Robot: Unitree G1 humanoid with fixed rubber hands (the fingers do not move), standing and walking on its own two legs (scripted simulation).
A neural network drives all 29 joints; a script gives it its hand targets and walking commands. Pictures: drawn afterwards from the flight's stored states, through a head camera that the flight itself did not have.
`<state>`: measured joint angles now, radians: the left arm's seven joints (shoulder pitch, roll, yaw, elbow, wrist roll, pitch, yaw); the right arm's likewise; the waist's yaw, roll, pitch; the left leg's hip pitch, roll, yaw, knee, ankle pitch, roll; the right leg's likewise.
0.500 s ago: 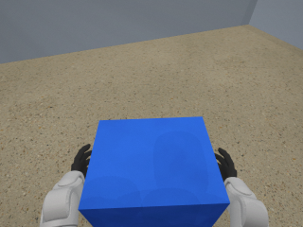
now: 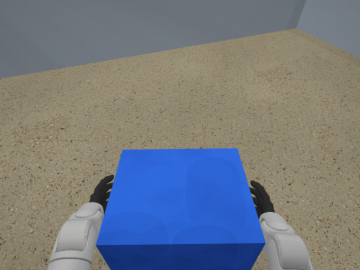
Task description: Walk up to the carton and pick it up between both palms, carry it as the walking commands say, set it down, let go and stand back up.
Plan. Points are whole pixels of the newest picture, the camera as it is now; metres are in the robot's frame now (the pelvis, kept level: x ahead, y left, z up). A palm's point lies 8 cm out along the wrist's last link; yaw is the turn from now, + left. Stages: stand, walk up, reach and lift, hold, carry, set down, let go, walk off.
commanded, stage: set down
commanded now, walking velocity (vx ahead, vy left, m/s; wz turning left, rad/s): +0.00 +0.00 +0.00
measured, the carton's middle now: (180, 223) +0.25 +0.00 -0.05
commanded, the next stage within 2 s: none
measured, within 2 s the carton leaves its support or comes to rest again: neither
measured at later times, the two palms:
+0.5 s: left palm (106, 207) +0.30 +0.19 -0.05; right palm (251, 205) +0.29 -0.18 -0.04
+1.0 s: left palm (110, 222) +0.30 +0.20 -0.14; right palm (238, 220) +0.29 -0.17 -0.13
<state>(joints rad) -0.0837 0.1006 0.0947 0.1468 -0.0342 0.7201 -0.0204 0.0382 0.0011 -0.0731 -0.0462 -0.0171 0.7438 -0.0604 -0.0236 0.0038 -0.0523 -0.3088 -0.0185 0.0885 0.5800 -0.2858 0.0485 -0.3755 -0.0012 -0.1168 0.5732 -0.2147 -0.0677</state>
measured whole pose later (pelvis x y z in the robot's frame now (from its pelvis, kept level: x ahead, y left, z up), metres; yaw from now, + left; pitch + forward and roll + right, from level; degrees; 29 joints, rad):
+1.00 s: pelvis -0.02 +0.01 -0.05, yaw +0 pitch +16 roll +0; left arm -0.35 0.15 0.09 0.64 -0.07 0.02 0.09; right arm -0.30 -0.07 -0.06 0.50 0.02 0.02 -0.08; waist -0.02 0.01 0.13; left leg -0.85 -0.02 0.06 0.97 -0.40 0.05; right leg -0.90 -0.01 -0.12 0.93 -0.31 -0.07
